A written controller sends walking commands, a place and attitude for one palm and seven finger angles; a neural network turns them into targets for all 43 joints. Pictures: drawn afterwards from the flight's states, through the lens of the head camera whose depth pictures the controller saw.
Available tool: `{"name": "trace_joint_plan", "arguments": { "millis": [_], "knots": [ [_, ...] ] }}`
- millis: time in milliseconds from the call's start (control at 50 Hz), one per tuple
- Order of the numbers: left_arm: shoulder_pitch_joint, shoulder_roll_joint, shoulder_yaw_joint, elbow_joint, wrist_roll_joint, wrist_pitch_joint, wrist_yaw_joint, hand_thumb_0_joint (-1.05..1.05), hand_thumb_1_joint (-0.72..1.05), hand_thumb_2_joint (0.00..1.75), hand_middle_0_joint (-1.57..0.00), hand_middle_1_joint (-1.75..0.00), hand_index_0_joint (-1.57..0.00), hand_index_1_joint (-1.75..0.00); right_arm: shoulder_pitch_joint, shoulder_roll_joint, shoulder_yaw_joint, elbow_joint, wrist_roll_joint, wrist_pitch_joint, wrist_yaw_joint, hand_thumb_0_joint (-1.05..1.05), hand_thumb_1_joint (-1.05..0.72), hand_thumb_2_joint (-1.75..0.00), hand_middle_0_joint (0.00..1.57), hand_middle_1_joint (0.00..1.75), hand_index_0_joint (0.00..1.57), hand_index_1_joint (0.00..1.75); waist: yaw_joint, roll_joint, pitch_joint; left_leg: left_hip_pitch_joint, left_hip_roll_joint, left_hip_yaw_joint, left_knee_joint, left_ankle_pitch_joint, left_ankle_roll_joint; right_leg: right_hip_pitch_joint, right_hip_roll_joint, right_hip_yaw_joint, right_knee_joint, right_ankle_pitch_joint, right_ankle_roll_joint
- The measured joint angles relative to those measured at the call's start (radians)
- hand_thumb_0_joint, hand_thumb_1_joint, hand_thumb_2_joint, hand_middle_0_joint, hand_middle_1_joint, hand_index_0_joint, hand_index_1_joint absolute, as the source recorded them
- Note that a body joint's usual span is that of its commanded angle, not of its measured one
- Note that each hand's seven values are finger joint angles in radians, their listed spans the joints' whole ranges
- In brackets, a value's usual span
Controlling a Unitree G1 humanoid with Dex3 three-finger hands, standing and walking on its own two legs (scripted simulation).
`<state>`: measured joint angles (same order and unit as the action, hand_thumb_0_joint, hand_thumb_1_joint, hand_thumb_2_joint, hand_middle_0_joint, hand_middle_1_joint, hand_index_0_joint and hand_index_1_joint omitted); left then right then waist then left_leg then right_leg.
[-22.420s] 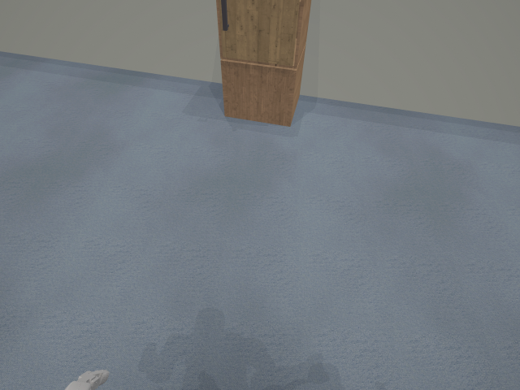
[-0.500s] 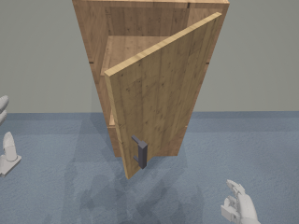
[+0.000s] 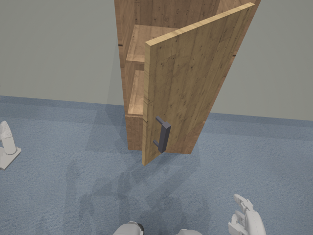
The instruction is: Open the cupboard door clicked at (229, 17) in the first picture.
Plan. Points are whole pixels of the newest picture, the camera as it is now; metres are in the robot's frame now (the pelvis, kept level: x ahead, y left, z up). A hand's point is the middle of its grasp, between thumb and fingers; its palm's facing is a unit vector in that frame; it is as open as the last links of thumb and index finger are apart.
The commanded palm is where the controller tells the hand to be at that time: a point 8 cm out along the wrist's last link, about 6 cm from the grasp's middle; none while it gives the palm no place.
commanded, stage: step back with the hand held close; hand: left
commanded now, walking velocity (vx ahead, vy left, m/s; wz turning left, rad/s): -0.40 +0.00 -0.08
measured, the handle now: (160, 135) +0.44 +0.01 -0.09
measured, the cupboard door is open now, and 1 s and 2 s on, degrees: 43 43 43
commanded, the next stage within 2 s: stop stepping back and stand still in 0.16 s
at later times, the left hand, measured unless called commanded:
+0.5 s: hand (23, 193) +0.15 +0.22 +0.18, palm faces +0.32 -0.82 -0.47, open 7.4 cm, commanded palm +0.09 +0.26 +0.19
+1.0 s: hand out of the picture +0.10 +0.21 +0.18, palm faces +0.26 -0.82 -0.51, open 7.4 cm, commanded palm +0.04 +0.26 +0.19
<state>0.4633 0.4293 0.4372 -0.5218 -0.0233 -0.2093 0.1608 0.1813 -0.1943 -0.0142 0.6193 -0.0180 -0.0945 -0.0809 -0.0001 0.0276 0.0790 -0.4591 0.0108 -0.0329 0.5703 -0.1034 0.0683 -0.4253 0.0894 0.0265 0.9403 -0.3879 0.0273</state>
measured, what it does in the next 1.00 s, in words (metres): walks backwards: right foot, then left foot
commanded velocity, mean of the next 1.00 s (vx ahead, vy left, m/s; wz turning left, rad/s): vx -0.04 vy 0.02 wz -0.01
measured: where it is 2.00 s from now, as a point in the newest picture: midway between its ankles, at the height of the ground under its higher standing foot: outside the picture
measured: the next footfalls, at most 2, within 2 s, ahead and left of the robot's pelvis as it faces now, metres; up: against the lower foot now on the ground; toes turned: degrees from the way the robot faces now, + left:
right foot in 0.24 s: -0.15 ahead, -0.11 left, +0.00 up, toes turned -9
left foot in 0.38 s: +0.08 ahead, +0.06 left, +0.00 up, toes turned -5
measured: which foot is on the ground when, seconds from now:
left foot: down 0.00-0.28, up 0.30-0.36, down 0.38-0.54, up 0.56-0.72, down 0.74-1.00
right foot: up 0.00-0.22, down 0.24-1.00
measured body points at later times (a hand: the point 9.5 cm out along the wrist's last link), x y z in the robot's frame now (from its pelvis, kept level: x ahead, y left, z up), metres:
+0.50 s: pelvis -0.08 -0.02 +0.00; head -0.09 -0.02 +0.45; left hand +0.13 +0.26 +0.20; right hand +0.03 -0.29 -0.08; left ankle +0.04 +0.07 -0.73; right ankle -0.19 -0.10 -0.73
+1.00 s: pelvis -0.13 -0.02 +0.01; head -0.12 -0.02 +0.46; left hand +0.08 +0.25 +0.21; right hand +0.02 -0.25 -0.07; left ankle -0.09 +0.10 -0.73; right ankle -0.19 -0.10 -0.73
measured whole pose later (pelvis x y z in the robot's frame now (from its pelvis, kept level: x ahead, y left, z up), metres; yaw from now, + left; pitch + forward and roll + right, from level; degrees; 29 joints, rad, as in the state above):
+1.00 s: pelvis -0.13 -0.02 +0.01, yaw -7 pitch +1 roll -1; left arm 0.58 0.43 0.41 -0.51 -0.05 -0.21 0.14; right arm 0.17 -0.17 0.03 0.60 0.00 -0.14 -0.05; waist -0.03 0.02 0.02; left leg -0.32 0.04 0.03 0.53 -0.22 -0.01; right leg -0.16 0.04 -0.06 0.47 -0.32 -0.05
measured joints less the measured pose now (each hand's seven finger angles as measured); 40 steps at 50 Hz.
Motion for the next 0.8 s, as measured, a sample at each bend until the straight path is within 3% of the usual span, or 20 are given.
{"name": "trace_joint_plan", "arguments": {
  "millis": [40,100,180,240,260,300,340,380,420,480,520,560,620,660,740,800],
  "knots": [
    [0.001,0.019,0.024,-0.008,-0.005,-0.002,0.003,0.02,0.88,0.90,-0.22,-0.31,-0.22,-0.30,0.003,0.021,0.003,0.003,-0.002,-0.013,0.017,0.01,-0.90,-0.90,0.20,0.30,0.20,0.30,-0.005,-0.001,-0.021,-0.009,0.018,0.001,-0.054,0.038,0.002,0.023,0.020,-0.011,0.094,-0.039,-0.006],
    [0.050,0.028,0.044,-0.054,-0.029,-0.002,0.012,0.02,0.89,0.90,-0.21,-0.31,-0.22,-0.30,-0.001,0.043,0.014,0.008,-0.003,-0.027,0.040,0.01,-0.90,-0.90,0.20,0.30,0.20,0.30,0.008,-0.022,-0.065,-0.027,0.033,0.021,-0.138,0.101,-0.015,0.111,0.009,-0.035,0.040,-0.102,-0.019],
    [0.091,0.016,0.019,-0.085,-0.053,-0.003,0.004,0.02,0.89,0.90,-0.21,-0.30,-0.21,-0.30,-0.033,0.048,0.026,0.008,-0.014,-0.044,0.049,0.01,-0.90,-0.90,0.20,0.30,0.20,0.30,0.023,-0.040,-0.099,-0.057,0.036,0.057,-0.241,0.189,-0.031,0.257,-0.009,-0.057,-0.234,-0.150,-0.039],
    [0.089,0.039,0.017,-0.091,-0.060,-0.011,-0.010,0.02,0.89,0.90,-0.21,-0.30,-0.21,-0.30,-0.079,0.045,0.031,-0.007,-0.021,-0.038,0.054,0.01,-0.90,-0.90,0.21,0.30,0.21,0.30,0.041,-0.067,-0.085,-0.103,0.030,0.106,-0.251,0.233,-0.043,0.350,-0.037,-0.050,-0.514,-0.045,-0.068],
    [0.079,0.040,0.012,-0.086,-0.059,-0.020,-0.017,0.02,0.89,0.90,-0.21,-0.30,-0.21,-0.30,-0.099,0.037,0.031,-0.006,-0.020,-0.031,0.052,0.01,-0.90,-0.90,0.21,0.30,0.21,0.31,0.045,-0.054,-0.066,-0.128,0.042,0.111,-0.210,0.220,-0.049,0.355,-0.032,-0.043,-0.541,-0.050,-0.073],
    [0.068,0.041,-0.012,-0.071,-0.056,-0.028,-0.031,0.02,0.89,0.90,-0.21,-0.31,-0.21,-0.30,-0.109,0.023,0.030,0.023,-0.016,-0.010,0.042,0.01,-0.90,-0.90,0.21,0.30,0.21,0.30,0.040,-0.016,-0.039,-0.148,0.052,0.071,-0.100,0.058,-0.063,0.364,-0.006,-0.043,-0.522,-0.051,-0.072],
    [0.096,0.068,-0.005,-0.071,-0.055,-0.031,-0.038,0.02,0.88,0.90,-0.22,-0.31,-0.22,-0.30,-0.069,0.025,0.036,0.040,0.000,0.005,0.035,0.01,-0.90,-0.90,0.21,0.30,0.21,0.30,0.034,-0.038,-0.055,-0.122,0.025,0.065,0.004,-0.042,-0.067,0.377,-0.020,-0.031,-0.504,-0.056,-0.067],
    [0.146,0.082,0.023,-0.078,-0.055,-0.020,-0.038,0.01,0.88,0.90,-0.22,-0.31,-0.22,-0.30,-0.011,0.019,0.045,0.033,0.010,0.018,0.026,0.01,-0.90,-0.90,0.21,0.30,0.21,0.30,0.020,-0.056,-0.099,-0.040,0.008,0.074,0.004,0.044,-0.052,0.377,-0.032,-0.026,-0.469,-0.070,-0.059],
    [0.146,0.079,0.034,-0.048,-0.059,0.000,-0.036,0.01,0.88,0.90,-0.22,-0.31,-0.22,-0.30,0.021,0.007,0.039,0.036,0.018,0.017,0.013,0.01,-0.90,-0.90,0.21,0.30,0.21,0.30,-0.010,-0.061,-0.123,0.001,-0.008,0.073,-0.026,-0.005,-0.038,0.358,-0.049,-0.051,-0.393,-0.076,-0.036],
    [0.100,0.052,0.026,0.037,-0.061,0.026,-0.024,0.01,0.88,0.90,-0.22,-0.31,-0.22,-0.30,0.041,-0.020,0.028,0.032,0.017,0.000,0.005,0.01,-0.90,-0.90,0.20,0.30,0.20,0.30,-0.025,-0.054,-0.129,0.026,-0.015,0.085,-0.057,0.006,-0.035,0.317,-0.062,-0.043,-0.340,-0.098,-0.006],
    [0.079,0.041,0.023,0.078,-0.057,0.045,-0.021,0.01,0.88,0.90,-0.22,-0.31,-0.22,-0.30,0.045,-0.032,0.020,0.020,0.014,-0.008,0.001,0.01,-0.90,-0.90,0.20,0.30,0.20,0.30,-0.041,-0.048,-0.120,0.029,-0.020,0.084,-0.081,0.028,-0.040,0.301,-0.064,-0.052,-0.377,-0.087,-0.030],
    [0.072,0.022,0.001,0.102,-0.048,0.052,-0.024,0.01,0.89,0.90,-0.21,-0.31,-0.22,-0.30,0.058,-0.044,0.008,0.012,0.013,-0.005,0.000,0.01,-0.90,-0.90,0.20,0.30,0.20,0.30,-0.061,-0.026,-0.111,0.010,-0.021,0.054,-0.055,-0.043,-0.054,0.305,-0.055,-0.083,-0.397,-0.041,-0.068],
    [0.139,-0.008,-0.029,0.070,-0.041,0.045,-0.026,0.01,0.89,0.90,-0.21,-0.31,-0.22,-0.30,0.093,-0.051,-0.003,0.041,0.017,0.006,0.011,0.01,-0.90,-0.90,0.20,0.30,0.20,0.30,-0.028,-0.042,-0.143,-0.052,-0.038,0.024,0.224,-0.157,-0.080,0.294,-0.059,-0.065,-0.428,-0.010,-0.085],
    [0.179,-0.026,-0.038,0.051,-0.031,0.027,-0.024,0.02,0.89,0.90,-0.21,-0.31,-0.22,-0.30,0.119,-0.050,-0.005,0.063,0.019,0.004,0.011,0.01,-0.90,-0.90,0.20,0.30,0.20,0.30,-0.007,-0.061,-0.164,-0.039,-0.032,0.031,0.311,-0.169,-0.081,0.296,-0.063,-0.048,-0.456,0.007,-0.084],
    [0.117,-0.035,-0.051,0.062,-0.012,0.002,-0.011,0.02,0.88,0.90,-0.22,-0.31,-0.22,-0.30,0.142,-0.055,-0.005,0.073,0.019,-0.031,-0.014,0.01,-0.90,-0.90,0.20,0.30,0.20,0.30,0.006,-0.053,-0.138,0.107,0.008,0.050,0.093,-0.118,-0.061,0.301,-0.056,-0.076,-0.463,0.011,-0.077],
    [0.040,-0.036,-0.042,0.084,-0.015,0.003,0.003,0.01,0.88,0.90,-0.22,-0.31,-0.22,-0.30,0.093,-0.045,-0.008,0.081,0.020,-0.041,-0.017,0.01,-0.90,-0.90,0.20,0.30,0.20,0.30,0.009,-0.055,-0.091,0.174,-0.002,0.057,-0.022,-0.179,-0.069,0.268,-0.072,-0.080,-0.387,-0.010,-0.053]
  ]
}}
